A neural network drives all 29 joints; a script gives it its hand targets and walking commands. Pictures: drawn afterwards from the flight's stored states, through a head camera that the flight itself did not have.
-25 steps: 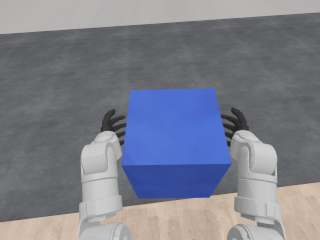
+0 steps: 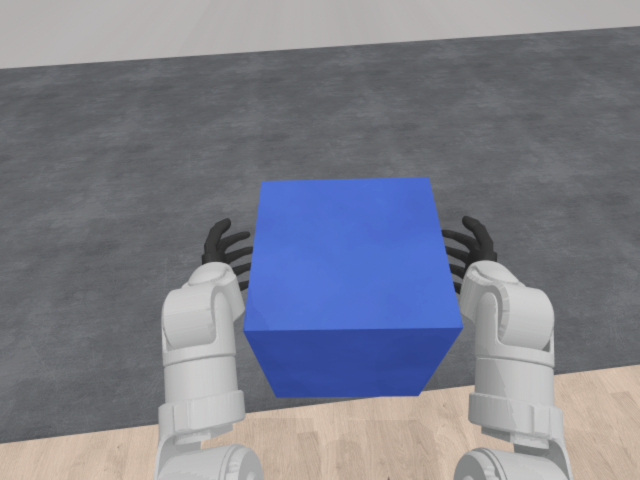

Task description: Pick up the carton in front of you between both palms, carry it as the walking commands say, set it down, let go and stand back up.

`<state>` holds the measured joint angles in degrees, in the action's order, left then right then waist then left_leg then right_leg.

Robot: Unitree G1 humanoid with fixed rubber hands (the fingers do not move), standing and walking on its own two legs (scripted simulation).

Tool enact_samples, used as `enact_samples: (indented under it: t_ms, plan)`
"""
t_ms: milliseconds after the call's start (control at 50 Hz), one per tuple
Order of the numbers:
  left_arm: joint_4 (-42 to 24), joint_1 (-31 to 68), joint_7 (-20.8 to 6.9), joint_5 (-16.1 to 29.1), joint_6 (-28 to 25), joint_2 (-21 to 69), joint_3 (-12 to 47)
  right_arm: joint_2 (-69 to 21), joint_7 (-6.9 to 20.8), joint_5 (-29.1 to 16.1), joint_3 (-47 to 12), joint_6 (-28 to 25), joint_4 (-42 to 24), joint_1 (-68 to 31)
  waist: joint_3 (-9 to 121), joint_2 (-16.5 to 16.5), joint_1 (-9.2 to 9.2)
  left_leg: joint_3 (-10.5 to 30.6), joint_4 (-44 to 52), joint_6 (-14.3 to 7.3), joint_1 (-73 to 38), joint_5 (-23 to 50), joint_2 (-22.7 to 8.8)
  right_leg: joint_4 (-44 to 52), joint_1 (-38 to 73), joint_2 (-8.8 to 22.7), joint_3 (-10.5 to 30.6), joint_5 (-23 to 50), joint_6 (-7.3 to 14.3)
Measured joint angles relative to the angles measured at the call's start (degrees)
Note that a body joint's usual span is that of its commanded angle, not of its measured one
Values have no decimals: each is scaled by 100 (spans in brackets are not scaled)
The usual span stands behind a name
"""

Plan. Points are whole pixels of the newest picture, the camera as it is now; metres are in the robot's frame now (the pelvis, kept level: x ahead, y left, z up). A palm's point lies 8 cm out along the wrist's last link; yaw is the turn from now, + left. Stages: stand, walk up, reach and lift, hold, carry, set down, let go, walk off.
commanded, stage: carry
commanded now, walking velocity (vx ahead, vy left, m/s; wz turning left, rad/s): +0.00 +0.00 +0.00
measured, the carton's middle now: (345, 296) +0.34 +0.00 +0.04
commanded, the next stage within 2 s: none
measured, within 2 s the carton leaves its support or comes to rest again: neither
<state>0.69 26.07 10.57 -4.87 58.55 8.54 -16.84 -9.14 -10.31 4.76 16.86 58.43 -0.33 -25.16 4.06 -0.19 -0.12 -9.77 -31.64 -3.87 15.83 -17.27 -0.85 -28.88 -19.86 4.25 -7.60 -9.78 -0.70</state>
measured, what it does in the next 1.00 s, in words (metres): stands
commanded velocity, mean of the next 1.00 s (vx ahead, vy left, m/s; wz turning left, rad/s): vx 0.00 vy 0.00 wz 0.00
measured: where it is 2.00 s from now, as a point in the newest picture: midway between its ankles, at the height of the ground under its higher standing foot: outside the picture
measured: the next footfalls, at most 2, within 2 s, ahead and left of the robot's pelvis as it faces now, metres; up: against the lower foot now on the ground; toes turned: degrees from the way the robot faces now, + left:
none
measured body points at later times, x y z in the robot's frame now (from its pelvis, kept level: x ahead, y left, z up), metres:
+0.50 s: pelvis +0.00 +0.00 +0.00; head -0.02 +0.01 +0.45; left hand +0.33 +0.16 +0.10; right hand +0.33 -0.15 +0.10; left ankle +0.00 +0.07 -0.73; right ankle +0.06 -0.13 -0.73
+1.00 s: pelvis +0.00 +0.00 +0.00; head -0.02 +0.01 +0.45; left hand +0.33 +0.16 +0.10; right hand +0.33 -0.15 +0.10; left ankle +0.00 +0.07 -0.73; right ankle +0.06 -0.13 -0.73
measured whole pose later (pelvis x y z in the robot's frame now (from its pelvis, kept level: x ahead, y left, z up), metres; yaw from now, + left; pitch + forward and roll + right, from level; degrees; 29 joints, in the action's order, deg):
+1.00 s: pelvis +0.00 +0.00 +0.00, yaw +0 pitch +1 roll -1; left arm 0.7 26.0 10.6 -4.9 58.5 8.6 -16.9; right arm -9.1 -10.3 4.7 16.8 58.4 -0.2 -25.2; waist 4.1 -0.3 -0.2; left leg -10.2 -32.0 -4.2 16.3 -17.2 -0.9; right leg -28.9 -20.1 4.7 -7.6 -9.5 -1.1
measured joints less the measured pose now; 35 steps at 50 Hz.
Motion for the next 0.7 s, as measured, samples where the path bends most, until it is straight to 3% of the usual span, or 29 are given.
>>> enact_samples:
  t_ms: [700]
  plan:
    - [7, -3, 5, 1, -5, 2, -1, 4, -3, -3, -2, -2, 11, 3, 7, -6, -5, -31, -26, -27, 37, 9, 4, -2, -23, 33, 4, 27, -31]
